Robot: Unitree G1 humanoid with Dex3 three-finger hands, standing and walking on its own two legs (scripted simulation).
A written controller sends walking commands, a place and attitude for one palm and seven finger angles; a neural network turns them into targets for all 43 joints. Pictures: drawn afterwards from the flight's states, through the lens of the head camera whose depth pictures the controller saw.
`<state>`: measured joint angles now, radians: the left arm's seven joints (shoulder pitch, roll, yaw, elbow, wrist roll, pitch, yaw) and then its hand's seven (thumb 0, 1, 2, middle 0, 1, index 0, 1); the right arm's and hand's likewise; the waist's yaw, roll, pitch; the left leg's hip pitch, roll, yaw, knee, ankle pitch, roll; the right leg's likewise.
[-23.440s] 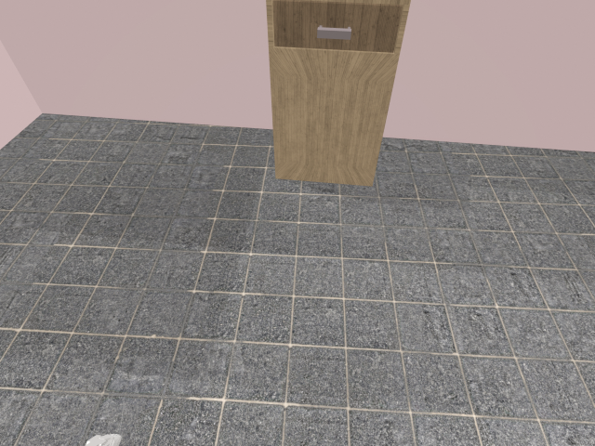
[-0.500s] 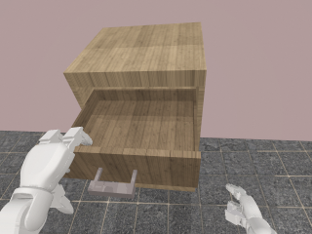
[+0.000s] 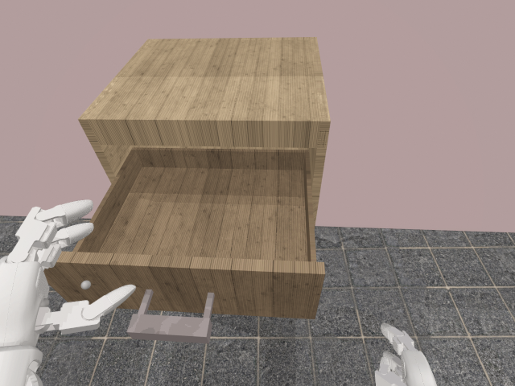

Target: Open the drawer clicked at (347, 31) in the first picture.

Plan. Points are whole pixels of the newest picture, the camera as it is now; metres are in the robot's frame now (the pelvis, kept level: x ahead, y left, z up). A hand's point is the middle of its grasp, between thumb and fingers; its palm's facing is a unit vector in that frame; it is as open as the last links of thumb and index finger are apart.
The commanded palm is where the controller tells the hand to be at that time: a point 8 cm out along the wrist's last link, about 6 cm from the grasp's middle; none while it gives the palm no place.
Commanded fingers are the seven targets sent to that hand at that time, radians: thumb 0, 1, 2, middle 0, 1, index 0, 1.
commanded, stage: draw the hand back to the body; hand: left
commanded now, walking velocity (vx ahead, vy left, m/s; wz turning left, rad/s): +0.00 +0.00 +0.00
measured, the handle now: (174, 312) +0.23 +0.16 -0.01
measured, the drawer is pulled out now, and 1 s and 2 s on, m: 0.29 0.29 0.29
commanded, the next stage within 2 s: step back with the hand held close in 0.50 s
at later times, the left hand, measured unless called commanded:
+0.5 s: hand (65, 297) +0.17 +0.23 +0.16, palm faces +0.41 -0.82 -0.39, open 7.6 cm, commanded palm +0.12 +0.28 +0.18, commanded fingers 0.00 0.90 0.90 -0.20 -0.30 -0.20 -0.30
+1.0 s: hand (42, 321) +0.15 +0.25 +0.15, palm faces +0.29 -0.81 -0.50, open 7.5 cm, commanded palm +0.08 +0.29 +0.18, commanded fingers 0.00 0.90 0.90 -0.20 -0.30 -0.20 -0.30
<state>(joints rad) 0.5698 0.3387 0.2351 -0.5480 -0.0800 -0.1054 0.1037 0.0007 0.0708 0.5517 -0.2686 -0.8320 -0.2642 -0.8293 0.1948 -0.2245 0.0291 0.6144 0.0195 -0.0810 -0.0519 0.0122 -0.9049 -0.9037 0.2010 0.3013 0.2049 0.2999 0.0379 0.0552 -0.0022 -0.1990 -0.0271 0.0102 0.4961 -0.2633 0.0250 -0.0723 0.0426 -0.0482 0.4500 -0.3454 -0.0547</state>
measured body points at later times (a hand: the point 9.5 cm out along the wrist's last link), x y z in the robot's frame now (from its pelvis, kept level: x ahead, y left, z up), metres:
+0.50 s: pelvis +0.00 -0.01 +0.00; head -0.02 -0.04 +0.45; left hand +0.14 +0.27 +0.18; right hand +0.21 -0.21 -0.08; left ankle +0.00 +0.10 -0.74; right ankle -0.06 -0.08 -0.74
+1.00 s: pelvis -0.04 +0.01 -0.01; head -0.01 +0.01 +0.44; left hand +0.12 +0.29 +0.18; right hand +0.14 -0.23 -0.09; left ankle +0.00 +0.10 -0.74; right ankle -0.06 -0.08 -0.74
